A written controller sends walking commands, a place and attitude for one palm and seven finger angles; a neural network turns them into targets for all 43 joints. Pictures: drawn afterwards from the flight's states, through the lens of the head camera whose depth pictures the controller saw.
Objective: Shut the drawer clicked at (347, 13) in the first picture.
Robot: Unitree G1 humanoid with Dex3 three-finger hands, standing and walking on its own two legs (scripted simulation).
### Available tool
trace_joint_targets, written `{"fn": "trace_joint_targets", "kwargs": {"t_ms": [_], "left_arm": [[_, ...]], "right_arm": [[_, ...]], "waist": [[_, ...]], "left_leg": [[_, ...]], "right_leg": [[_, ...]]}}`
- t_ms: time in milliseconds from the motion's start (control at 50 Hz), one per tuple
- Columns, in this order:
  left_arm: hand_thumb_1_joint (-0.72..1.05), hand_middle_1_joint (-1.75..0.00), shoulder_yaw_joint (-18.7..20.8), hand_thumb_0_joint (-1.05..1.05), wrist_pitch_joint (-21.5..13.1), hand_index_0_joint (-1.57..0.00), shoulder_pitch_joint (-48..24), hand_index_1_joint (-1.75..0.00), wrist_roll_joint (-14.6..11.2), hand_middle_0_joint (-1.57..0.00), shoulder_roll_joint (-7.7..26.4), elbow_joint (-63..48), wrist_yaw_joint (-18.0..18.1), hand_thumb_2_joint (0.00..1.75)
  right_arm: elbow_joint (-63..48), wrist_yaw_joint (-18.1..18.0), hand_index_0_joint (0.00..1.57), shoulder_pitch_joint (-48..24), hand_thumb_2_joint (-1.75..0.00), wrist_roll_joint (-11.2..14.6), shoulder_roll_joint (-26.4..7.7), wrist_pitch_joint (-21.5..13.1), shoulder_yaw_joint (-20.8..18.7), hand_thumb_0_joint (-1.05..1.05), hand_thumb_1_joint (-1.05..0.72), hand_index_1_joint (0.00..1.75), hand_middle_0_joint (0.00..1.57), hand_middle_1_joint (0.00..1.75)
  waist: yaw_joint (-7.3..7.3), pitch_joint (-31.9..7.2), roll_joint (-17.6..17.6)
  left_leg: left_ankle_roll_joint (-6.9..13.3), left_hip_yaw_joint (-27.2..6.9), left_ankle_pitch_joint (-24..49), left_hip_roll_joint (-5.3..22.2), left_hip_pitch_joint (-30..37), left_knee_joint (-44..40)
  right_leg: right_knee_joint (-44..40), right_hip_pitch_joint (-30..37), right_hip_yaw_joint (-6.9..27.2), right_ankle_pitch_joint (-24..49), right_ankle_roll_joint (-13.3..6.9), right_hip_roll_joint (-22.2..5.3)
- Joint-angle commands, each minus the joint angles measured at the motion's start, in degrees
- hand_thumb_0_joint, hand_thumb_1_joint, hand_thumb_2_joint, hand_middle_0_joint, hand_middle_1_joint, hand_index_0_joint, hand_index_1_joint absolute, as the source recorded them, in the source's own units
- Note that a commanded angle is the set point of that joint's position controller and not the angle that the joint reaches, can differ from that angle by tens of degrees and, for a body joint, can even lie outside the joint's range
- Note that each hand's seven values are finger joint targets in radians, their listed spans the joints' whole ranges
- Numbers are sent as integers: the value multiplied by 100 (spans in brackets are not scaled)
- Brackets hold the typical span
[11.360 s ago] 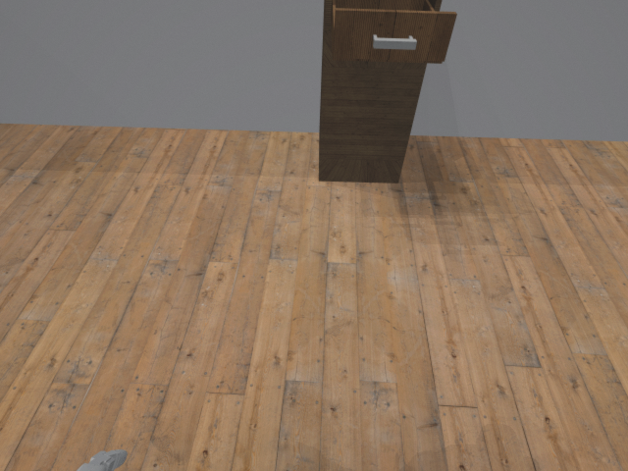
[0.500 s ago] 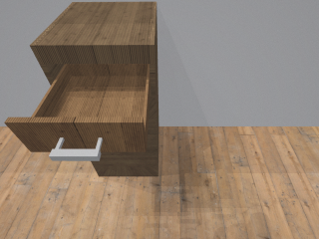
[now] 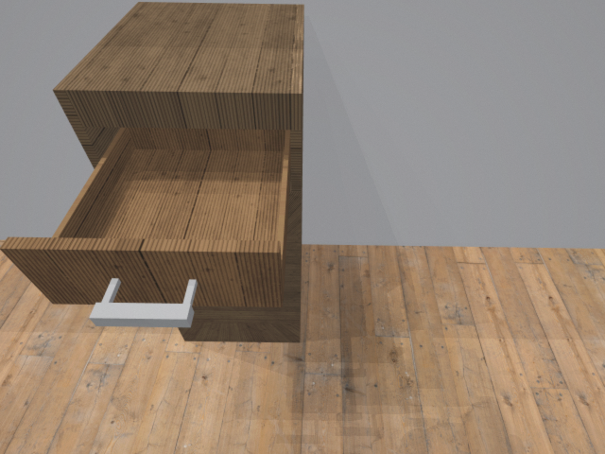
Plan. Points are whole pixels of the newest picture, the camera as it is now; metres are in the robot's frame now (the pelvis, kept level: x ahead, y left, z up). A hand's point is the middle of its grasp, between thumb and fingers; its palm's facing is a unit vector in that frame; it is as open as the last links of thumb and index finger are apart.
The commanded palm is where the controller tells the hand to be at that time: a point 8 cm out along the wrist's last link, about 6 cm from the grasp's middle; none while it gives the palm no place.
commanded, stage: raise the hand and make a fist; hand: left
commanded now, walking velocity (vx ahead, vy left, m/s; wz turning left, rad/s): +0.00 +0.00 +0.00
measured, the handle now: (148, 300) +0.30 +0.24 +0.03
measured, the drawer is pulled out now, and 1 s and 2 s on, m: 0.28 0.27 0.27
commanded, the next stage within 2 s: bring the fist close to the handle in 1.98 s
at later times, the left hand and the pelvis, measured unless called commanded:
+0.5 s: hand out of the picture +0.11 +0.16 -0.03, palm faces +0.09 -1.00 -0.02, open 6.2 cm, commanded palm +0.09 +0.21 -0.01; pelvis +0.00 +0.00 -0.06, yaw +2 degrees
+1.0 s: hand (142, 439) +0.13 +0.18 +0.05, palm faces +0.16 -0.98 -0.12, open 3.5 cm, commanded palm +0.08 +0.22 +0.05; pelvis -0.01 -0.01 -0.05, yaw +3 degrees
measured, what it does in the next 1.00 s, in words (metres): lowers itself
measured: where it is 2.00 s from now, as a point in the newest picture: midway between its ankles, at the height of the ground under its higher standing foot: outside the picture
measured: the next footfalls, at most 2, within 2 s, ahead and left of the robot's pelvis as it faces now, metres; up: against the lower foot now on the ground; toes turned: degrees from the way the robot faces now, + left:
none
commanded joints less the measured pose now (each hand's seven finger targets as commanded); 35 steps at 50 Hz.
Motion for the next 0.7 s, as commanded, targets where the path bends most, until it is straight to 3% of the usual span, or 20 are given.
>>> {"fn": "trace_joint_targets", "kwargs": {"t_ms": [0, 40, 60, 80, 100, 120, 140, 160, 200, 240, 300, 320, 360, 380, 420, 460, 520, 560, 620, 680], "left_arm": [[90, -30, 81, 0, -69, -20, 395, -30, -16, -20, 456, -114, 4, 90], [90, -30, 85, 0, -64, -20, 371, -30, -4, -20, 447, -127, 6, 90], [90, -30, 135, 0, -102, -20, 763, -30, 52, -20, 743, 104, 222, 90], [90, -32, 419, 0, -1333, -22, -3534, -32, -1207, -22, 1720, -8935, 146, 90], [90, -34, 486, 0, -944, -24, -1340, -34, -707, -24, 1349, -7603, 460, 90], [90, -37, 137, 0, -607, -26, -886, -37, -755, -26, 877, -7033, 735, 90], [90, -39, -477, 0, -9, -28, 749, -39, -716, -28, -196, -5969, 724, 90], [90, -41, -763, 0, -19, -30, 235, -41, -943, -30, -387, -7053, 594, 90], [90, -45, -572, 0, -532, -34, 290, -45, -859, -34, -117, -7399, 490, 90], [90, -50, -439, 0, -942, -38, 1698, -50, -848, -38, -320, -6824, 187, 90], [90, -56, 204, 0, -1973, -44, 3571, -56, -1188, -44, -223, -6355, -736, 90], [90, -58, 568, 0, -2365, -46, 3776, -58, -1208, -46, 49, -6304, -1055, 90], [90, -62, 727, 0, -3160, -50, 2911, -62, -1109, -50, 569, -7584, -1388, 90], [90, -65, 833, 0, -3533, -52, 2687, -65, -1001, -52, 788, -8267, -1434, 90], [90, -69, 1105, 0, -3833, -56, 2381, -69, -908, -56, 1244, -9032, -1188, 90], [90, -73, 719, 0, -3806, -60, 2396, -73, -1056, -60, 656, -9329, -1020, 90], [90, -80, 395, 0, -3782, -66, 1722, -80, -1314, -66, 263, -9577, -1177, 90], [90, -84, 13, 0, -3597, -70, 1666, -84, -1402, -70, 64, -9259, -1499, 90], [90, -91, 67, 0, -2888, -76, 1668, -91, -1306, -76, 515, -8977, -1899, 90], [90, -97, 571, 0, -1970, -82, 2100, -97, -1212, -82, 1028, -9271, -1961, 90]], "right_arm": [[-63, -12, 20, 456, -90, 13, -551, -49, -89, 0, -90, 30, 20, 30], [-40, -15, 20, 436, -90, 17, -569, -54, -86, 0, -90, 30, 20, 30], [-488, 50, 20, -263, -90, 78, -836, -75, -170, 0, -90, 30, 20, 30], [-2710, -212, 20, -191, -90, 293, -1921, -943, -270, 0, -90, 30, 20, 30], [-2380, -389, 20, -814, -90, 272, -1325, -1468, -88, 0, -90, 30, 20, 30], [-2086, -380, 20, -733, -90, 294, -1431, -1670, -230, 0, -90, 30, 20, 30], [-2019, -283, 20, -430, -90, 344, -1143, -1680, -202, 0, -90, 30, 20, 30], [-2438, -256, 20, -539, -90, 400, -1328, -1779, -190, 0, -90, 30, 20, 30], [-2778, -276, 20, -692, -90, 269, -1515, -2010, -320, 0, -90, 30, 20, 30], [-3170, -134, 20, -693, -90, 188, -1446, -2072, -446, 0, -90, 30, 20, 30], [-3551, 180, 20, -1038, -90, 161, -1398, -1870, -630, 0, -90, 30, 20, 30], [-3640, 325, 20, -1091, -90, 162, -1431, -1754, -701, 0, -90, 30, 20, 30], [-4053, 453, 20, -1235, -90, 73, -1439, -1695, -708, 0, -90, 30, 20, 30], [-4168, 475, 20, -1248, -90, 28, -1342, -1706, -712, 0, -90, 30, 20, 30], [-4280, 481, 20, -1104, -90, -33, -1352, -1640, -681, 0, -90, 30, 20, 30], [-4439, 443, 20, -1063, -90, 2, -1228, -1541, -601, 0, -90, 30, 20, 30], [-4506, 331, 20, -963, -90, 77, -1323, -1538, -514, 0, -90, 30, 20, 30], [-4594, 232, 20, -961, -90, 159, -1392, -1588, -483, 0, -90, 30, 20, 30], [-4670, 67, 20, -911, -90, 271, -1519, -1578, -468, 0, -90, 30, 20, 30], [-4866, -24, 20, -922, -90, 372, -1404, -1434, -466, 0, -90, 30, 20, 30]], "waist": [[-44, 407, -15], [-46, 425, -40], [225, 464, -446], [-572, -2501, 781], [-46, -2222, 1427], [-147, -1613, 1367], [-163, -988, 797], [-196, -383, 396], [-361, 40, -514], [-24, -93, -1432], [399, -283, -1919], [508, -349, -1324], [489, -1010, -237], [505, -1397, 727], [494, -1672, 1701], [228, -1744, 1503], [-279, -1344, 545], [-428, -1019, -199], [-405, -1216, -340], [-23, -1920, -49]], "left_leg": [[57, -598, 516, 621, -382, -573], [63, -596, 591, 644, -356, -605], [-114, -352, 685, 713, -759, 470], [23, -474, 1116, 35, 661, -197], [26, -341, 1770, 167, 663, -267], [-151, -401, 1553, 231, 214, -223], [-131, -522, 1253, 298, -150, -252], [-77, -678, 850, 266, -446, -190], [-16, -729, 167, 146, -922, 179], [-18, -650, 288, 65, -1315, 588], [-195, -430, 446, 9, -2255, 1252], [-281, -366, 668, -23, -2303, 1396], [-234, -263, 1026, -78, -2562, 1890], [-195, -216, 1298, -57, -2372, 2095], [-187, -309, 1551, 64, -2239, 2372], [-108, -464, 1392, 90, -2142, 2551], [4, -714, 552, 57, -2547, 2846], [65, -706, -457, 38, -3080, 2957], [100, -723, -789, 38, -3155, 2861], [97, -668, -318, -13, -2857, 2588]], "right_leg": [[-458, 90, 705, 669, -128, -571], [-446, 96, 693, 725, -117, -563], [-298, 127, 822, 2444, 14, -860], [84, 797, 566, 1488, -21, -278], [280, 655, 374, 681, -180, -33], [272, 300, 178, 269, -126, -62], [224, -75, 6, 127, -63, -82], [194, -239, -52, 115, -15, -98], [166, -835, -134, -488, 28, -62], [399, -1060, -188, -731, 19, -1], [1170, -1119, -252, -12, 18, 28], [1433, -1046, -223, 434, -71, 11], [2132, -1195, -86, 1028, -119, -22], [2365, -1301, 3, 1057, -163, -29], [2601, -1749, 82, 771, -196, -2], [2605, -2150, 15, 451, -173, 62], [2544, -2655, 7, 74, -104, 128], [2282, -2790, 123, -730, -22, 99], [1976, -2513, 347, -1288, 16, 44], [1908, -1745, 367, -818, 9, -61]]}}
